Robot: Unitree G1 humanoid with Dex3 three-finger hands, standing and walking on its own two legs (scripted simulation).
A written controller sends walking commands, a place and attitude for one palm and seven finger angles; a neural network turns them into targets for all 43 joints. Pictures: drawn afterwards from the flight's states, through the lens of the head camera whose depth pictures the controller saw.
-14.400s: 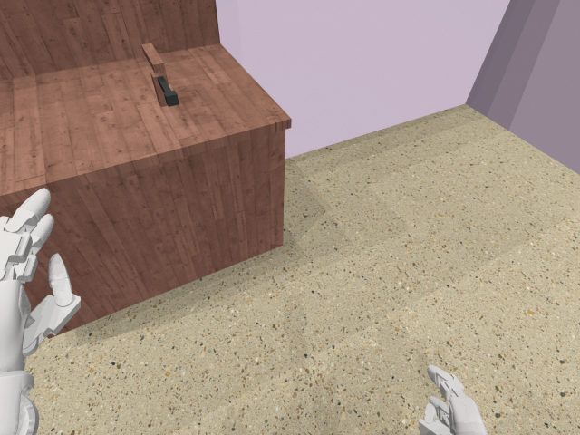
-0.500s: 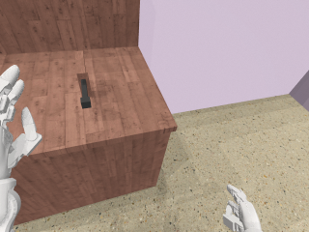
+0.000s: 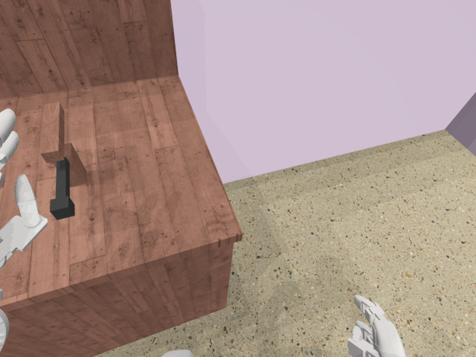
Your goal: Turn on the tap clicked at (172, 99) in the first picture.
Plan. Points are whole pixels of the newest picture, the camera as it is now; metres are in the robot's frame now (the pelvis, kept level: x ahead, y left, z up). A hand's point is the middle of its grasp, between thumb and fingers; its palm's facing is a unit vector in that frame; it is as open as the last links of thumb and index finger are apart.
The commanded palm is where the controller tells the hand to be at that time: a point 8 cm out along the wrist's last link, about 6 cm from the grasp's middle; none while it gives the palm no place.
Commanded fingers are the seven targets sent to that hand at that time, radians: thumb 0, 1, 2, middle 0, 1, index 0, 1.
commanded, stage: come to a stop and stand still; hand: left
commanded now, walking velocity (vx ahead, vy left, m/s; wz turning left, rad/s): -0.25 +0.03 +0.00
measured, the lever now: (62, 207) +0.33 +0.32 +0.03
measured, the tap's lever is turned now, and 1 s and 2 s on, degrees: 0 0 0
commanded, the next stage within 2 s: look again from close up in 1.24 s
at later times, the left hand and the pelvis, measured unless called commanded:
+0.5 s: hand (67, 202) +0.25 +0.23 +0.18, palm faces +0.41 -0.82 -0.40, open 7.4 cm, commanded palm +0.19 +0.27 +0.20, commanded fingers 0.00 0.90 0.90 -0.20 -0.30 -0.20 -0.30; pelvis +0.04 -0.02 +0.02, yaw +1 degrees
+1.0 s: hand out of the picture +0.24 +0.32 +0.18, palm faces +0.41 -0.81 -0.41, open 7.4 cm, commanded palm +0.16 +0.34 +0.20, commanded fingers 0.00 0.90 0.90 -0.20 -0.30 -0.20 -0.30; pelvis +0.01 +0.05 +0.02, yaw +3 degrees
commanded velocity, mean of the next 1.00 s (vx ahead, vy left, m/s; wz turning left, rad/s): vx -0.06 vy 0.03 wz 0.00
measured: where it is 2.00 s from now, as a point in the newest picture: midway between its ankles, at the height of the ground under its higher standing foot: outside the picture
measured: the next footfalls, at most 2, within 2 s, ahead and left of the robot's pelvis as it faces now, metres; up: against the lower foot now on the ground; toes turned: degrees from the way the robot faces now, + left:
none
